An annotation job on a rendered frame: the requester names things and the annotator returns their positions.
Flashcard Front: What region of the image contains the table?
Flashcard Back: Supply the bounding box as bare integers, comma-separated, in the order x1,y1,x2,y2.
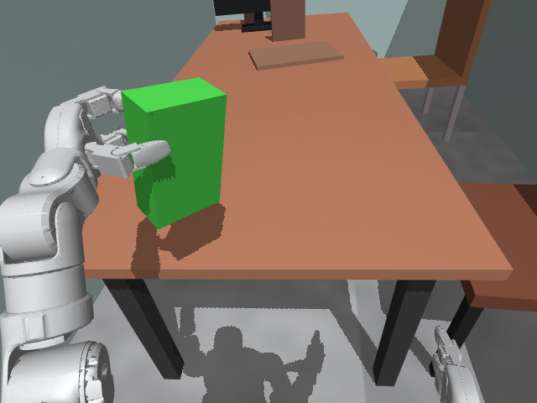
82,13,513,386

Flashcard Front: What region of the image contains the left robot arm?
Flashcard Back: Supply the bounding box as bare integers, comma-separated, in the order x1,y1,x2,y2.
0,147,114,403

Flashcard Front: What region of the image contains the left robot hand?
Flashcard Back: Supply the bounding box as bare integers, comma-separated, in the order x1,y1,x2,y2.
44,86,170,179

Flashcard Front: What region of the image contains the chair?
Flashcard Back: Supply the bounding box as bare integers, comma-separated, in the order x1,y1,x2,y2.
429,182,537,377
378,0,492,141

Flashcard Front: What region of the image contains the right robot hand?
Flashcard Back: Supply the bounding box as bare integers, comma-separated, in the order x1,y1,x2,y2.
432,326,482,403

